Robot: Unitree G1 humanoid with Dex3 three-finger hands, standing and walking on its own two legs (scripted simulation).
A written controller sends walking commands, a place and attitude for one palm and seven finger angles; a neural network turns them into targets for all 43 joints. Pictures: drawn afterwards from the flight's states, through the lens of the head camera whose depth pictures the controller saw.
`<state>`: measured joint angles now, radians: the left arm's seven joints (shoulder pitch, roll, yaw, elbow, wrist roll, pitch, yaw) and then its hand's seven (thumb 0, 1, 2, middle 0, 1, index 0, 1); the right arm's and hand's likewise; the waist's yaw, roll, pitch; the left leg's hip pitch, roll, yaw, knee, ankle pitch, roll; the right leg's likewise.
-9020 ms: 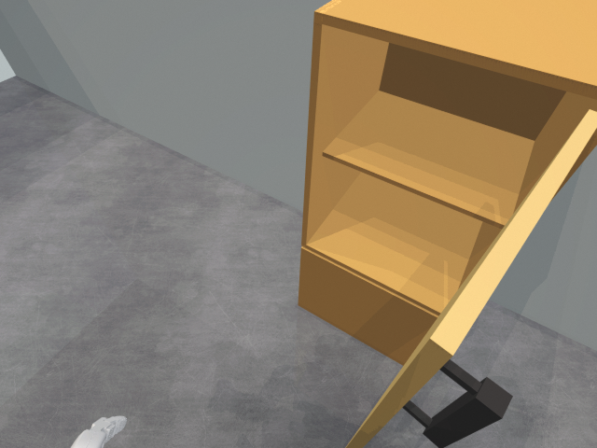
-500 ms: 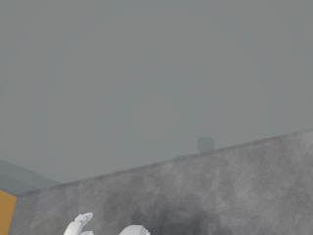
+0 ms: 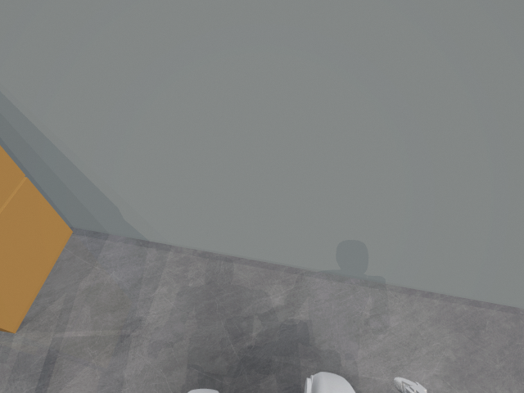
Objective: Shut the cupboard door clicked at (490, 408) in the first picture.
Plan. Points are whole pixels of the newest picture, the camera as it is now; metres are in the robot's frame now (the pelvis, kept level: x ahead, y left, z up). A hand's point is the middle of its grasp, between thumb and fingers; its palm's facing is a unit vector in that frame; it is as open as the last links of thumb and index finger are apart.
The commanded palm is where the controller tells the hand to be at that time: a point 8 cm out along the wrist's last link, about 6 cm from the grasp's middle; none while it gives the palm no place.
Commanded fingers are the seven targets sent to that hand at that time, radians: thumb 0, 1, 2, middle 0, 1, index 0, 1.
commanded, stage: turn to face it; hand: left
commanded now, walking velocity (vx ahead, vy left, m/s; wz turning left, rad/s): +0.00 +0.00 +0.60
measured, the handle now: out of the picture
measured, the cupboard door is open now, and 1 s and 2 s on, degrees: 100 100 100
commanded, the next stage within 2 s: take the last steps up to it in 1.98 s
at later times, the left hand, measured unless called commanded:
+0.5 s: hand out of the picture +0.08 +0.17 -0.13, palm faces +0.27 -0.92 -0.29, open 7.4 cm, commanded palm none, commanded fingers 0.00 0.90 0.90 -0.20 -0.30 -0.20 -0.30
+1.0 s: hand out of the picture -0.11 +0.21 -0.18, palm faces +0.61 -0.76 -0.25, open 7.4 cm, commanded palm none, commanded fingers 0.00 0.90 0.90 -0.20 -0.30 -0.20 -0.30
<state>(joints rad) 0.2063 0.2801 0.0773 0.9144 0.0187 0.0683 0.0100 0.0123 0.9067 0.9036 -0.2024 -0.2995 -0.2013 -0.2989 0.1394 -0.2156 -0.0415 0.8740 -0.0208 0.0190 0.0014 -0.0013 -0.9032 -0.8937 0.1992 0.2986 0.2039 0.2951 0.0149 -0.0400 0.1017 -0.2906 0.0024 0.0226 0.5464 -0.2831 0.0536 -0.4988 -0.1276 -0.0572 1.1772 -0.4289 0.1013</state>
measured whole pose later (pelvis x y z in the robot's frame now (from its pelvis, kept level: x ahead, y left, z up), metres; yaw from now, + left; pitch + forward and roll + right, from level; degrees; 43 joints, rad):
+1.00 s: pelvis -0.02 +0.01 +0.00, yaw +36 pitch +1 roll -2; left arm 0.23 0.28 0.07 0.93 0.02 0.07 0.01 0.01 0.91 0.90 -0.20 -0.30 -0.20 -0.30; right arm 0.12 -0.23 -0.04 0.87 -0.02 0.02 0.00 0.00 -0.90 -0.89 0.20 0.30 0.20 0.29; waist 0.02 -0.04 0.10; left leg -0.29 -0.01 0.01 0.55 -0.28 0.05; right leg -0.47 -0.12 -0.07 1.16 -0.46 0.10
